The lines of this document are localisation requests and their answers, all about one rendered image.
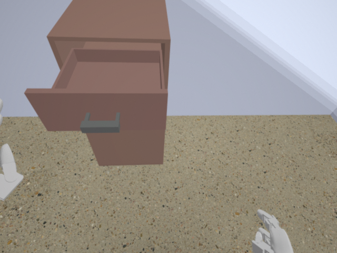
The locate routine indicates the right robot hand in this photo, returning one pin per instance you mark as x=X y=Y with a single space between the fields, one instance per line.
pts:
x=276 y=241

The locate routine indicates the left robot hand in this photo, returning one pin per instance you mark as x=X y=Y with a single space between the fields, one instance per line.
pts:
x=10 y=179

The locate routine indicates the cabinet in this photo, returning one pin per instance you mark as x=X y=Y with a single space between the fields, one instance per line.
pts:
x=117 y=24

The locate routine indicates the drawer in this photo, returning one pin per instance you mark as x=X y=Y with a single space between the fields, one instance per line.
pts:
x=102 y=82

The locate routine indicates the handle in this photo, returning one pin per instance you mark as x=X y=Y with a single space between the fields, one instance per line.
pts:
x=100 y=126

